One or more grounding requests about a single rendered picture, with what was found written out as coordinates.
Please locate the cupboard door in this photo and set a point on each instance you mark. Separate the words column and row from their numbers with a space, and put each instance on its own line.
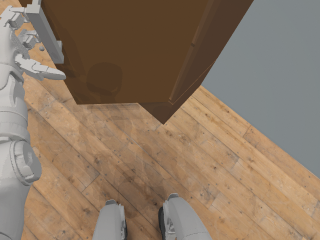
column 122, row 51

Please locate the robot left upper arm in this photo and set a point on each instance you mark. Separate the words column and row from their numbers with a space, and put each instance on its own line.
column 19, row 168

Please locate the robot left hand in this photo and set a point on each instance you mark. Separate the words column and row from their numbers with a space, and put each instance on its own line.
column 11, row 45

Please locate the left robot forearm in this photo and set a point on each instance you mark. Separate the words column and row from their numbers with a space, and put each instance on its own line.
column 13, row 109

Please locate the handle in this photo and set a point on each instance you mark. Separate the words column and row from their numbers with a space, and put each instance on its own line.
column 41, row 25

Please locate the robot right shin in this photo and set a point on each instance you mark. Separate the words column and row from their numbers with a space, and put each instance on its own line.
column 170, row 231

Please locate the robot left thigh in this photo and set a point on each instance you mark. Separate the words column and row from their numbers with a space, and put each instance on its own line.
column 110, row 223

